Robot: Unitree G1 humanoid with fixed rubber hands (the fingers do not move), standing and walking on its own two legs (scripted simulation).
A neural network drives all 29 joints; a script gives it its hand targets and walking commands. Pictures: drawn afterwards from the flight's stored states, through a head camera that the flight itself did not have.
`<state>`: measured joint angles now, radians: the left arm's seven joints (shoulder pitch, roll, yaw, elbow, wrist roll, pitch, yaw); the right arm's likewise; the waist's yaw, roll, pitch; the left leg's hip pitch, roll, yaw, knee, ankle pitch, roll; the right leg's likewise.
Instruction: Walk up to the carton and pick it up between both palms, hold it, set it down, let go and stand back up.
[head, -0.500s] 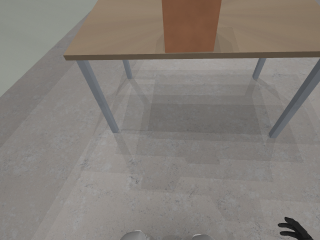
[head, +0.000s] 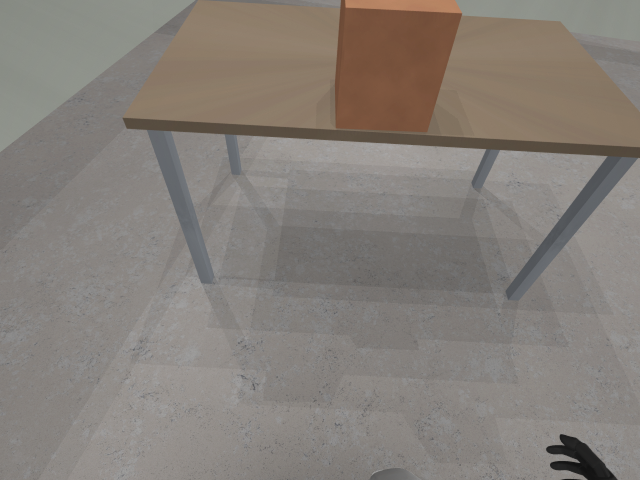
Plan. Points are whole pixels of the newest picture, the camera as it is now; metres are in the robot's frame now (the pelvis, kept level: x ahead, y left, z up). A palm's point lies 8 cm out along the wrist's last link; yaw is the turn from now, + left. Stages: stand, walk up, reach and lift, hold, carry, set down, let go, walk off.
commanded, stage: walk up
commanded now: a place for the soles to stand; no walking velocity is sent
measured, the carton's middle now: (386, 55) +0.92 -0.16 +0.08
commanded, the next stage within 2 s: none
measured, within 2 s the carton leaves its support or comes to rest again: neither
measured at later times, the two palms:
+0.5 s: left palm out of the picture +0.09 +0.32 -0.10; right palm out of the picture +0.04 -0.32 -0.10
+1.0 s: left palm out of the picture +0.09 +0.30 -0.10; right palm out of the picture +0.05 -0.33 -0.09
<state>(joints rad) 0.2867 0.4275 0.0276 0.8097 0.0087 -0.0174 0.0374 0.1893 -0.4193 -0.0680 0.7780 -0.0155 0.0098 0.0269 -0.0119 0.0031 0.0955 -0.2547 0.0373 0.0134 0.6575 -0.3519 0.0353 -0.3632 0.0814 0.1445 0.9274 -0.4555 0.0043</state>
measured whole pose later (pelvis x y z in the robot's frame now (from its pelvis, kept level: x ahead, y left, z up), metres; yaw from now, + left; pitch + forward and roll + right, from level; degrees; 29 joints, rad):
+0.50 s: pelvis -0.02 +0.01 -0.01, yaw -3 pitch -3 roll +0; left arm 0.25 0.43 0.02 0.81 0.01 -0.01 0.03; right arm 0.24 -0.42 -0.07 0.78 -0.02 0.04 0.03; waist -0.04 0.01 0.11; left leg -0.23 0.00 0.04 0.66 -0.37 0.03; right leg -0.36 0.04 0.14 0.67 -0.28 0.01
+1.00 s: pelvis -0.02 -0.01 -0.01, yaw -5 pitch -2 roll +0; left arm 0.25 0.43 0.00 0.81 0.01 -0.03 0.02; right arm 0.19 -0.42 -0.06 0.78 -0.02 0.01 0.03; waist -0.03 0.01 0.11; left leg -0.25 0.03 0.06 0.66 -0.38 0.02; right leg -0.30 0.06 0.14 0.65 -0.31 0.01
